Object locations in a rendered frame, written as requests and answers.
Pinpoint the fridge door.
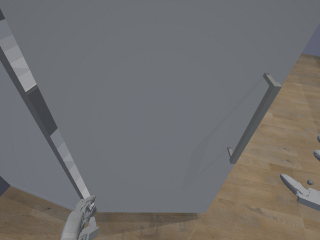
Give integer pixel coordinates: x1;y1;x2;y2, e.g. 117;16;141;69
0;0;320;213

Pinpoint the robot right hand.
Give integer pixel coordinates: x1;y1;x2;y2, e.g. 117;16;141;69
280;134;320;211

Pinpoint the handle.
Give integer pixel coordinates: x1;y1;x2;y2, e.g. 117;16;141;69
227;72;282;164

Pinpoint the robot left hand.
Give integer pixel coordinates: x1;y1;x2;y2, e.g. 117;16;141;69
60;195;99;240

